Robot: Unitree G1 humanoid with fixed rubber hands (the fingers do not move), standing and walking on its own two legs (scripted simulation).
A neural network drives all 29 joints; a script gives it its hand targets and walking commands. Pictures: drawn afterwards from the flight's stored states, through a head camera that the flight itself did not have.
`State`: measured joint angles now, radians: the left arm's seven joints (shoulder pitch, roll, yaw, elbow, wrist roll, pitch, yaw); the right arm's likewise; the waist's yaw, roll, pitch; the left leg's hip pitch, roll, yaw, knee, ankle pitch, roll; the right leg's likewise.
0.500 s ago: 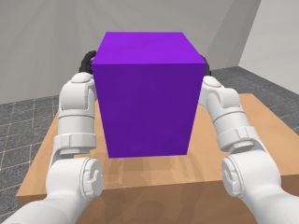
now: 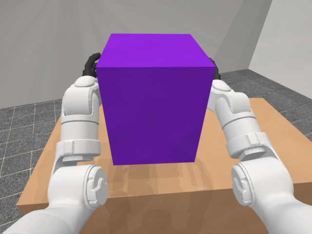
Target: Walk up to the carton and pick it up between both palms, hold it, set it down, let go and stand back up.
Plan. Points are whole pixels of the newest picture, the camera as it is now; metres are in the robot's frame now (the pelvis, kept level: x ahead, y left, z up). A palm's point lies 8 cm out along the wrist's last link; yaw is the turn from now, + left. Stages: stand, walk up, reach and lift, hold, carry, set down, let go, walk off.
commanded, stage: hold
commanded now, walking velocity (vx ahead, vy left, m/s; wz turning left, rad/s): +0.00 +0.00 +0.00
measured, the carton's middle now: (152, 97) +0.37 +0.00 +0.24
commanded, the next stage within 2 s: none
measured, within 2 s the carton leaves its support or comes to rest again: neither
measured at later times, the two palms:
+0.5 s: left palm (90, 85) +0.37 +0.15 +0.27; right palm (210, 86) +0.37 -0.14 +0.27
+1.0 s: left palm (90, 85) +0.37 +0.15 +0.27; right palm (211, 87) +0.37 -0.14 +0.26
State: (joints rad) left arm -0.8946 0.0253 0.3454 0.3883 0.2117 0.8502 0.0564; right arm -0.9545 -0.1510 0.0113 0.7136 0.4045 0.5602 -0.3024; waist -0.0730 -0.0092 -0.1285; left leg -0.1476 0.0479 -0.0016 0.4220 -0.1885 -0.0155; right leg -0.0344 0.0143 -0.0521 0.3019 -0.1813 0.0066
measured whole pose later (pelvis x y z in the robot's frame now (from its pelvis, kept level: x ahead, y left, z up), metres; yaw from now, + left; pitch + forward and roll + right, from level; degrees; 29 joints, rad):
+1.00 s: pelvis +0.00 +0.00 +0.00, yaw +0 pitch -5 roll -2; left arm -0.89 0.01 0.37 0.36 0.23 0.85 0.05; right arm -0.95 -0.15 0.01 0.70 0.40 0.57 -0.30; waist -0.07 -0.01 -0.12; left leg -0.14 0.05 -0.01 0.42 -0.19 -0.02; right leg -0.03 0.02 -0.05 0.31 -0.19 0.00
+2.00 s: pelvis +0.00 +0.00 +0.00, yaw +0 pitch -5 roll -2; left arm -0.89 0.02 0.35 0.38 0.22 0.85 0.06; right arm -0.95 -0.15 0.01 0.71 0.40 0.57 -0.30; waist -0.07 -0.01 -0.13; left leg -0.15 0.05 0.00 0.43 -0.19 -0.01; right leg -0.03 0.02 -0.05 0.30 -0.18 0.01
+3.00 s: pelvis +0.00 +0.00 +0.00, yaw +0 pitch -5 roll -2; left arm -0.88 0.00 0.36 0.36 0.22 0.84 0.06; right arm -0.94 -0.15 0.01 0.69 0.41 0.58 -0.30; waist -0.07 -0.01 -0.13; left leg -0.14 0.05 -0.01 0.43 -0.20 -0.02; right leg -0.03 0.02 -0.05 0.31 -0.19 0.00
